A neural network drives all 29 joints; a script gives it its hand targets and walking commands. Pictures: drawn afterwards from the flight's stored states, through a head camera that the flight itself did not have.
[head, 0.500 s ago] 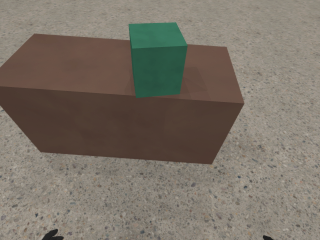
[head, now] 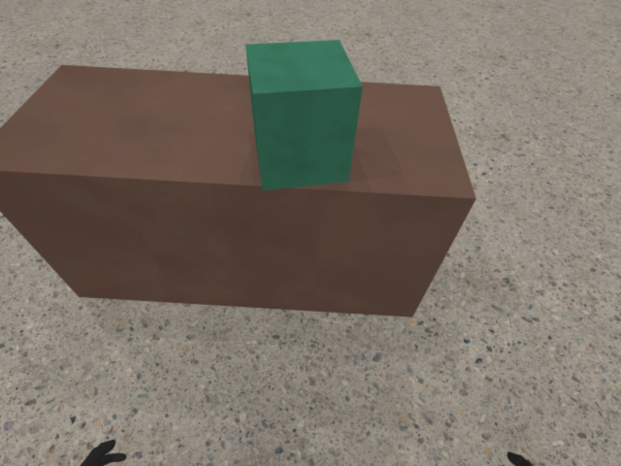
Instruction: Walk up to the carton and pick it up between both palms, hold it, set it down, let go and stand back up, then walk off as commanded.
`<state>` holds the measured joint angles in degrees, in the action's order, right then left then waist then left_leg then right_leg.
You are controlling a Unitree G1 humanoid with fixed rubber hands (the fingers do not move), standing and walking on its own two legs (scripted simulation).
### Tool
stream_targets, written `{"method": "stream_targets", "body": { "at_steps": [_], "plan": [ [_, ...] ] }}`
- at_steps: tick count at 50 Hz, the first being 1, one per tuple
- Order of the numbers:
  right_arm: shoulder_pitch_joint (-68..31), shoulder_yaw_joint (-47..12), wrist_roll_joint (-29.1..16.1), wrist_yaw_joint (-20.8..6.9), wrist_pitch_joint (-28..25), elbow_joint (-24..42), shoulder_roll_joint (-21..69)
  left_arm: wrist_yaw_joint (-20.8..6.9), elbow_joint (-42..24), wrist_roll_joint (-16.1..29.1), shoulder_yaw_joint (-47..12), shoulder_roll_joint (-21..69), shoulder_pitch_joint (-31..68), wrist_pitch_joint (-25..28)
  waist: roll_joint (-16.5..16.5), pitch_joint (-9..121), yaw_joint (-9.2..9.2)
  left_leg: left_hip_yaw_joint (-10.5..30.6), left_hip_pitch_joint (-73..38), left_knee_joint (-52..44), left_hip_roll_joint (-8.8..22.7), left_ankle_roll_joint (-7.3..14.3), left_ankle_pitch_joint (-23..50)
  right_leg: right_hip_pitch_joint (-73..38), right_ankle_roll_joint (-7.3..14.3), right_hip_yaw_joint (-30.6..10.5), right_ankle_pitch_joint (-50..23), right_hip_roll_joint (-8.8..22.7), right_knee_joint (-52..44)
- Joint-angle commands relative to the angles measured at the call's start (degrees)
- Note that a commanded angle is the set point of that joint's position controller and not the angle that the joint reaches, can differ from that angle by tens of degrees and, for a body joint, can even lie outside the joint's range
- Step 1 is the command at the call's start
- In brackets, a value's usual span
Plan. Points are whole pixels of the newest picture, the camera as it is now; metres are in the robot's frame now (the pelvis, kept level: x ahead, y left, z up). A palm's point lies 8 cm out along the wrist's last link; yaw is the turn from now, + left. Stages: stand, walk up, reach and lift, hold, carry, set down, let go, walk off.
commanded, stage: stand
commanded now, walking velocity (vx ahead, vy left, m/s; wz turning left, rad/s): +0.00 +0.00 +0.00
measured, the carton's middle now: (300, 117) +0.80 +0.04 -0.03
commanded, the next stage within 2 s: none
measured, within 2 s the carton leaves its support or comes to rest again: neither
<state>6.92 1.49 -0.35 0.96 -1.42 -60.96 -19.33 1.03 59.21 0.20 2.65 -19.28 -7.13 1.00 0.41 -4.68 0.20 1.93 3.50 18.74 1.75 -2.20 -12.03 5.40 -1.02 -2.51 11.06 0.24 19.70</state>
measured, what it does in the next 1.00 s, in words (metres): stands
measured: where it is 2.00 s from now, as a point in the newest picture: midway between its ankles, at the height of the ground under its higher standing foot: outside the picture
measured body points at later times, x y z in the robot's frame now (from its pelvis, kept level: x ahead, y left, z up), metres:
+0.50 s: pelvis +0.00 +0.00 +0.00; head +0.01 +0.00 +0.45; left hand +0.10 +0.29 -0.13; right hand +0.08 -0.32 -0.13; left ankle -0.02 +0.14 -0.75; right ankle +0.00 -0.13 -0.75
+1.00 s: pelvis +0.00 -0.01 +0.00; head +0.01 -0.01 +0.45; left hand +0.08 +0.30 -0.13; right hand +0.07 -0.31 -0.13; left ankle -0.02 +0.14 -0.75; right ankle +0.00 -0.13 -0.75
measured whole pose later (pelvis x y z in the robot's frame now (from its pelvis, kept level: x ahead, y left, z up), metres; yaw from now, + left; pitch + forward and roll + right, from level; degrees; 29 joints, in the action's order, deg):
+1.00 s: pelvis +0.00 -0.01 +0.00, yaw +0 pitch -4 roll +0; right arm 8.8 1.1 -0.3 1.2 -0.7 -60.1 -20.2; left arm 1.2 58.6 0.3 3.0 -19.4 -9.2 1.0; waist 0.0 -4.6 0.0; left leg 1.3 2.9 18.6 2.9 -3.0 -12.0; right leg 5.1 -0.4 -2.2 10.8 -0.4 19.7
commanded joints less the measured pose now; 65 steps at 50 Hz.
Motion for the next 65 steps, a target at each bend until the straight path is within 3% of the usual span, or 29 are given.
{"method": "stream_targets", "body": {
  "at_steps": [1, 3, 4, 6, 10, 11, 24, 26, 28, 31, 34, 35, 36, 37, 38, 41, 42, 43, 47, 48, 51, 52, 53, 57, 59, 60, 62, 64, 65],
  "plan": [
    [0.9, 2.3, 0.1, 0.4, -0.1, 1.8, -9.6, 0.9, -3.2, 0.4, 1.8, -9.6, 0.4, 0.9, -3.3, 5.7, 0.6, 2.7, -2.1, -2.6, 6.1, 2.6, 12.1, 0.6, 1.8, -3.3, -12.3, 6.9, -3.3],
    [-0.3, 3.4, -0.2, 0.8, -0.3, 2.8, -11.7, 0.8, -2.7, -0.1, 1.5, -11.0, 2.1, 0.8, 0.4, 5.1, 1.09, 2.9, -3.4, -2.2, 6.6, 2.9, 13.4, 1.1, 1.4, -2.4, -14.7, 6.3, -3.1],
    [-1.3, 2.0, 0.7, 0.7, 0.0, 3.5, -11.5, 0.9, -3.7, 0.3, 1.4, -10.4, 0.4, 1.2, -2.5, 2.4, -0.01, 2.4, 2.0, -2.1, 5.8, 3.3, 13.3, -0.5, 1.3, -2.9, -13.4, 7.0, -2.8],
    [-0.8, 2.7, 0.1, 0.8, -0.1, 2.1, -11.4, 0.6, -2.6, 0.6, 2.2, -10.8, -1.0, 1.2, 2.5, 1.7, -1.05, 3.4, 1.7, -4.2, 6.3, 3.1, 8.1, 0.6, 1.4, -2.9, -10.8, 6.5, -3.2],
    [-0.6, 2.0, 0.3, 0.3, 0.0, 3.4, -9.6, 0.6, -2.9, -0.4, 2.2, -11.3, -0.7, 1.5, -5.1, 2.4, 0.88, 1.9, 1.4, -3.1, 5.0, 2.7, 7.1, 0.1, 1.7, -3.9, -9.2, 6.5, -4.0],
    [-0.6, 2.1, 0.0, 0.4, -0.1, 3.2, -9.2, 0.5, -3.9, -0.8, 3.2, -12.8, 1.1, 1.4, 1.4, 4.4, 0.87, 2.7, -0.1, -2.5, 5.7, 2.5, 10.2, 1.2, 1.4, -2.4, -12.3, 6.0, -3.4],
    [0.1, 2.0, 0.2, 0.6, -1.1, 3.4, -10.9, 0.6, -4.2, 0.3, 2.7, -11.4, 0.3, 0.7, -0.1, 3.9, 0.36, 1.1, 0.9, -2.8, 5.5, 2.8, 9.4, -0.6, 1.0, -2.2, -14.4, 6.6, -2.9],
    [-1.8, 1.1, -0.1, 0.3, -0.2, 3.4, -10.4, 0.8, -3.3, 0.8, 2.0, -10.0, -2.1, 1.1, -1.2, 2.4, -1.65, 2.9, 3.1, -3.0, 6.5, 2.9, 8.6, -1.5, 1.6, -3.3, -10.8, 6.8, -3.4],
    [1.2, 2.1, -0.6, 0.3, -0.6, 3.0, -12.3, 0.5, -4.5, 0.8, 2.6, -10.5, 1.3, 0.8, 1.4, 3.1, 0.55, 3.6, 1.0, -3.6, 6.4, 2.8, 9.4, 0.4, 1.9, -3.2, -12.5, 6.8, -2.4],
    [2.4, 2.0, 0.1, 0.8, -0.1, 2.9, -11.2, 0.3, -4.4, -0.4, 2.4, -11.2, 1.0, 0.9, -1.7, 3.6, 1.74, 1.0, -1.0, -3.5, 5.8, 2.6, 9.1, 1.8, 1.1, -3.0, -11.7, 6.2, -3.2],
    [-1.0, 2.0, 0.5, 0.3, -0.6, 4.2, -12.2, 0.5, -3.7, -0.1, 2.3, -10.9, 0.7, 0.4, -2.6, 1.3, -0.78, 2.6, 3.1, -2.9, 6.3, 2.9, 9.5, -0.3, 1.6, -2.6, -13.5, 6.3, -2.8],
    [1.2, 2.4, 0.1, 0.1, -0.6, 4.1, -14.1, 0.0, -3.9, 0.1, 2.0, -9.3, 0.0, 0.4, 2.8, 4.0, 0.13, 2.7, 1.4, -3.7, 6.3, 3.3, 7.2, -1.0, 1.3, -1.8, -12.4, 6.1, -3.1],
    [0.0, 2.0, 0.1, 0.5, -0.9, 4.5, -11.7, 0.4, -3.4, 0.6, 1.3, -7.3, -1.0, 0.2, -0.4, 5.6, -0.54, 2.5, 0.7, -2.3, 6.2, 3.3, 8.5, -0.8, 1.5, -2.9, -11.8, 6.3, -3.0],
    [1.4, 2.0, 0.0, 0.5, -0.7, 3.2, -11.6, -0.1, -4.3, 0.2, 2.0, -9.8, 1.1, 0.5, 2.1, 4.5, 0.14, 2.5, -0.3, -4.0, 5.6, 2.5, 8.5, 0.1, 1.2, -1.7, -10.0, 5.6, -2.7],
    [2.3, 2.7, 0.4, 0.4, -0.4, 3.2, -13.3, 0.5, -3.9, 0.2, 2.3, -10.5, -1.7, 0.9, -2.0, 4.9, -1.12, 0.9, -0.4, -4.1, 5.2, 2.9, 9.9, -0.6, 1.9, -2.8, -11.3, 6.1, -2.1],
    [3.0, 2.3, 0.0, 0.6, -0.3, 2.9, -12.4, 0.3, -3.3, 0.2, 2.8, -11.3, -1.4, 1.1, -2.0, 4.2, -0.3, 1.5, 1.1, -2.4, 6.1, 2.4, 11.7, -2.1, 1.7, -3.0, -14.8, 6.9, -2.5],
    [1.2, 1.8, 0.1, 1.0, -0.3, 3.5, -11.4, 0.6, -3.0, -0.3, 2.9, -12.8, -0.9, 1.3, 1.8, 2.6, -0.7, 1.8, 1.8, -2.7, 7.0, 2.6, 11.2, -0.9, 1.9, -4.0, -15.3, 7.4, -2.2],
    [1.6, 1.4, 0.0, 0.6, 0.1, 3.3, -10.2, 0.4, -2.6, -0.1, 2.3, -11.3, -1.3, 1.2, -1.5, 2.6, -0.31, 1.7, 1.1, -3.4, 5.7, 2.6, 8.3, -0.3, 1.9, -3.6, -10.6, 6.5, -2.9],
    [-0.2, 1.3, 0.3, 0.5, -0.5, 4.3, -11.2, 0.5, -3.9, 0.0, 1.9, -9.2, -0.6, 0.8, 2.3, 4.2, -0.18, 2.4, 0.6, -3.0, 6.5, 3.3, 9.8, -1.3, 1.9, -2.4, -14.9, 6.5, -2.6],
    [2.4, 1.7, -0.1, 0.9, 0.1, 3.3, -13.1, 0.5, -4.6, -0.1, 1.9, -9.2, -0.2, 0.5, -1.1, 6.7, 0.24, 1.0, -2.5, -2.2, 6.3, 2.4, 10.4, 0.1, 2.2, -3.4, -14.7, 7.2, -2.7],
    [4.1, 1.8, -0.1, 0.9, 0.5, 2.5, -10.2, 0.8, -4.1, 0.0, 2.1, -11.4, 0.3, 0.7, -0.1, 4.3, 2.29, 0.6, -1.6, -3.0, 5.9, 2.8, 7.7, 1.7, 2.0, -3.4, -10.5, 6.3, -3.7],
    [1.9, 1.9, 0.9, 0.8, 0.4, 3.4, -12.5, 0.9, -3.3, 0.4, 2.4, -12.5, -0.2, 0.7, -1.4, 1.4, -0.11, 1.3, 0.5, -3.0, 6.0, 2.7, 7.6, 1.3, 2.4, -4.2, -9.9, 6.5, -4.0],
    [3.0, 2.2, 0.2, 1.0, 0.2, 2.9, -12.3, 0.4, -4.6, 0.2, 2.1, -11.3, 1.0, 0.7, -1.3, 2.2, 1.64, 1.7, 0.8, -3.2, 6.0, 2.9, 7.4, 2.2, 1.9, -3.7, -10.0, 6.8, -3.5],
    [1.5, 1.2, 0.2, 0.7, 0.2, 2.9, -11.6, 0.1, -3.7, 0.3, 2.0, -10.4, -0.9, 0.8, 0.5, 0.2, -0.83, 1.8, 3.3, -3.7, 5.3, 2.7, 4.9, 1.1, 1.4, -2.6, -6.1, 5.5, -4.8],
    [-0.4, 1.8, 0.1, 0.7, -0.2, 3.6, -11.5, -0.2, -4.3, 0.0, 2.4, -11.2, 1.3, 0.8, 1.9, 3.2, 0.24, 2.1, 0.9, -3.7, 5.8, 2.5, 4.9, 1.2, 1.6, -2.1, -4.4, 6.1, -5.2],
    [-0.3, 1.8, 0.3, 0.1, 0.4, 4.0, -11.5, 0.4, -4.4, -0.1, 2.6, -11.6, -0.5, 1.1, -1.2, 2.5, -0.21, 1.3, 1.1, -3.0, 5.5, 2.6, 5.4, 1.9, 2.3, -4.0, -5.9, 6.3, -4.7],
    [2.3, 1.9, -0.1, 0.3, 0.3, 2.9, -12.1, 0.4, -4.0, 0.3, 2.4, -12.0, -1.3, 1.2, 3.4, 4.0, -0.07, 2.3, 0.7, -2.7, 5.7, 2.4, 4.6, 0.2, 1.9, -3.7, -7.6, 6.4, -5.4],
    [2.3, 1.8, 0.0, -0.1, -0.5, 2.8, -11.5, -0.1, -3.7, 0.2, 1.7, -9.6, -1.2, 1.5, -0.7, 2.6, 0.51, 1.3, 1.0, -3.6, 5.8, 2.4, 5.4, 0.9, 2.3, -4.3, -8.9, 7.1, -3.9],
    [3.7, 1.7, 0.0, 0.0, -0.4, 2.8, -11.6, 0.5, -4.0, -0.1, 2.8, -13.0, -1.7, 1.2, 1.1, 4.3, -0.01, 2.3, 2.2, -3.3, 5.8, 2.9, 5.2, -1.0, 1.9, -3.2, -9.1, 6.4, -3.6]
  ]
}}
